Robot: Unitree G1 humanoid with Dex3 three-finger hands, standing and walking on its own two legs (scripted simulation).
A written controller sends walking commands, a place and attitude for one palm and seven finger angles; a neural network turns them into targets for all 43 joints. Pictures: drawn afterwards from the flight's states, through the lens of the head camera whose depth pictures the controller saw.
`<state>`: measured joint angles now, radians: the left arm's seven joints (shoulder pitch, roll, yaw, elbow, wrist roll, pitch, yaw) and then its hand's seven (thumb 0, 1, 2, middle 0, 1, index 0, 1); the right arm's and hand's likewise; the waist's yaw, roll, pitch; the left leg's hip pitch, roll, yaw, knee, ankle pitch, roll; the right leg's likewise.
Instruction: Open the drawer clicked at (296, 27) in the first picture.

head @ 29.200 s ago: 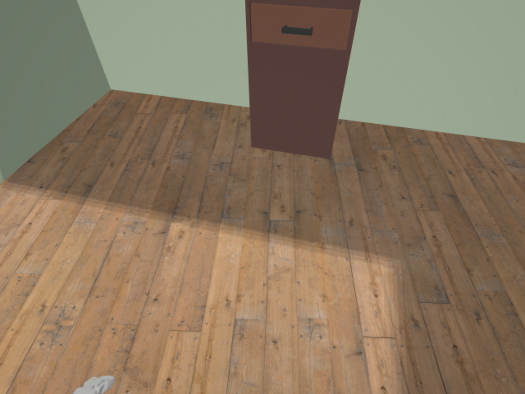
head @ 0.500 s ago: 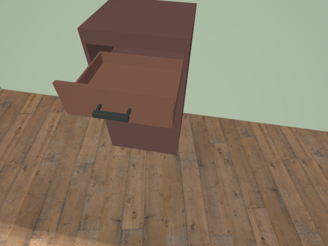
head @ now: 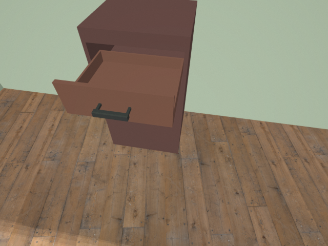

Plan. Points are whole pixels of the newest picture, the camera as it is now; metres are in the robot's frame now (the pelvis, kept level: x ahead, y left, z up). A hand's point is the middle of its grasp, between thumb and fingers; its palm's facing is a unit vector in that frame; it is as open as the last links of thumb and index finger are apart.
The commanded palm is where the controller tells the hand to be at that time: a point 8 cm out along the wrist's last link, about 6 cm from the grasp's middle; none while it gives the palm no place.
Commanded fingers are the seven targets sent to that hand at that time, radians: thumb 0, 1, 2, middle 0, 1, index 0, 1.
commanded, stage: look to check the result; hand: left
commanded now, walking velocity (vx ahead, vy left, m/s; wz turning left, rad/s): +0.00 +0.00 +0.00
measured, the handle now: (112, 111) +0.57 +0.22 -0.05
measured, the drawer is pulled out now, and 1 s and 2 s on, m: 0.30 0.30 0.30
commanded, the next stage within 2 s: stand and wait in 0.22 s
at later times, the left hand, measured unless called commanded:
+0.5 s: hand out of the picture +0.02 +0.18 -0.17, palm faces +0.01 -0.97 -0.22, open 7.4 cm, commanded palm none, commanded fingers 0.00 0.90 0.90 -0.20 -0.30 -0.20 -0.30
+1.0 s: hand out of the picture +0.05 +0.18 -0.17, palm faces +0.00 -0.97 -0.25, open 7.4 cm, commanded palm none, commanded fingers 0.00 0.90 0.90 -0.20 -0.30 -0.20 -0.30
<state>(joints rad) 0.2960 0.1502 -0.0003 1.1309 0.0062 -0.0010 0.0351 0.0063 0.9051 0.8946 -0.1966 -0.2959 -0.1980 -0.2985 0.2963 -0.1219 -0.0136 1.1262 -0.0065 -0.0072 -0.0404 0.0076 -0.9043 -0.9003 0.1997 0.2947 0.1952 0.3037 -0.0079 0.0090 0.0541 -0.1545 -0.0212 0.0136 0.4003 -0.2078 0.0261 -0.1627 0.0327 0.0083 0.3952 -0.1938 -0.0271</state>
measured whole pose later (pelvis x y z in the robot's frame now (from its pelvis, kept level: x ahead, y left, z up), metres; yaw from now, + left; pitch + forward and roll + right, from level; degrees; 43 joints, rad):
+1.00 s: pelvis +0.02 -0.02 +0.00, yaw +0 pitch -2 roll +0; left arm 0.21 0.21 0.01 1.12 0.00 -0.01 0.03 0.01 0.90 0.89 -0.20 -0.30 -0.20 -0.30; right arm 0.21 -0.20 -0.03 1.13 -0.01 0.00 -0.03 0.01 -0.90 -0.90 0.20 0.29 0.20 0.30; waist -0.01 0.01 0.07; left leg -0.12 0.00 0.01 0.36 -0.21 0.00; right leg -0.12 0.06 0.01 0.34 -0.19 -0.05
